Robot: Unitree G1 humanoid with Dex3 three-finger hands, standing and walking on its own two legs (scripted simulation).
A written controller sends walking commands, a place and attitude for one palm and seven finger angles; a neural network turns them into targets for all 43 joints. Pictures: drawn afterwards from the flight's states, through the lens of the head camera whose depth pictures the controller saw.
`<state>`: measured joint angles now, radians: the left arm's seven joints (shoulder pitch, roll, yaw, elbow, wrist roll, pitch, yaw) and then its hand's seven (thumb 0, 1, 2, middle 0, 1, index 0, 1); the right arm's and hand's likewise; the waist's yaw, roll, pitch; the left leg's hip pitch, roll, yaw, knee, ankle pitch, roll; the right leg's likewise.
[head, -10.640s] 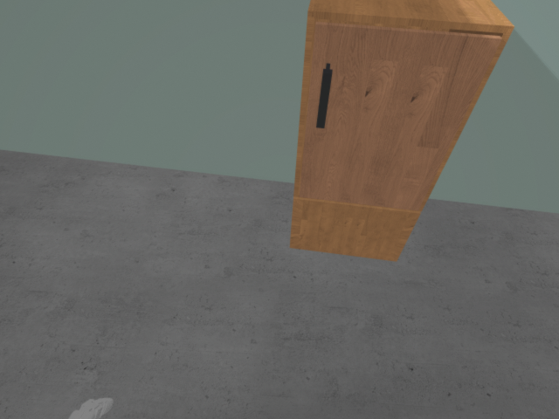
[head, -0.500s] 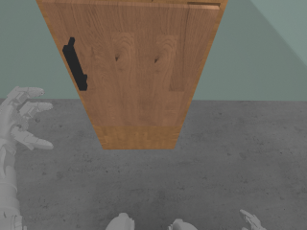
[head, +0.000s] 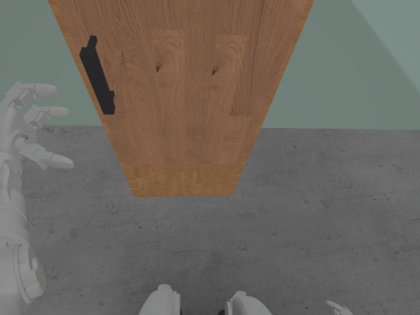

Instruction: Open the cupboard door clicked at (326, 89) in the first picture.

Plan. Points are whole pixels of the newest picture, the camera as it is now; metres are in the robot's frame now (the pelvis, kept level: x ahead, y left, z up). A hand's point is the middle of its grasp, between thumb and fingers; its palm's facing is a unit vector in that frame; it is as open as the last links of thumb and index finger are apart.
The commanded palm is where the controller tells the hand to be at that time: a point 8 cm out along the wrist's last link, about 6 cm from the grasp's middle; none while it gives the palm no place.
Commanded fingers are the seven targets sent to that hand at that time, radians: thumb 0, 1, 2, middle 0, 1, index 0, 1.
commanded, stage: move the hooked fingers beside the handle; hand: left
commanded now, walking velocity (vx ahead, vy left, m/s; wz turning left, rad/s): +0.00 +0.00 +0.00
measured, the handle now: (101, 77) +0.57 +0.24 +0.07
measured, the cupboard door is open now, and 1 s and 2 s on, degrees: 0 0 0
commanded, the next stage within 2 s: slide the fingers in behind the handle in 1.42 s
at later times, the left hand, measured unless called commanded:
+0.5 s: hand (61, 98) +0.49 +0.29 +0.08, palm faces +0.06 -1.00 -0.02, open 14.0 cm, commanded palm +0.49 +0.33 +0.07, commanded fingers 0.00 -0.50 0.30 -0.30 -1.20 -0.30 -1.20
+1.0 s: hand (58, 91) +0.52 +0.31 +0.07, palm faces +0.08 -1.00 -0.02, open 14.0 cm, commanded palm +0.50 +0.33 +0.06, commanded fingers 0.00 -0.50 0.30 -0.30 -1.20 -0.30 -1.20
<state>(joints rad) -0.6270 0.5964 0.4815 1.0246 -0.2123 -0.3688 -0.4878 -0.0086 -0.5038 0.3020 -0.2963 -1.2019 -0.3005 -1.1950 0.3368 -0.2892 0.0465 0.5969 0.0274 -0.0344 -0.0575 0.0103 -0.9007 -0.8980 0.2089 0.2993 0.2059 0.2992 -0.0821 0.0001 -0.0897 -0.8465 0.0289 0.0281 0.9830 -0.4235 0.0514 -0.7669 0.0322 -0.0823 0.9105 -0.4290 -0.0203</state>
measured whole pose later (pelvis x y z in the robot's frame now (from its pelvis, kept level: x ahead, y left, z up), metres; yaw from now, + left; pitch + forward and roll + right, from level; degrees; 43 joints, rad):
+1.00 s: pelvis +0.01 +0.01 -0.01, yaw -3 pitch +24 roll -6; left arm -0.88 0.80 0.59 1.19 -0.10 -0.35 -0.46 -0.01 -0.50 0.30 -0.30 -1.20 -0.30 -1.19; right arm 0.42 -0.29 0.06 0.59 -0.01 0.09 -0.02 0.01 -0.90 -0.90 0.21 0.30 0.21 0.30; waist -0.18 0.01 -0.09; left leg -1.01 0.06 0.03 1.05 -0.47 0.06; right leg -0.91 0.06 -0.08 0.93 -0.43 -0.01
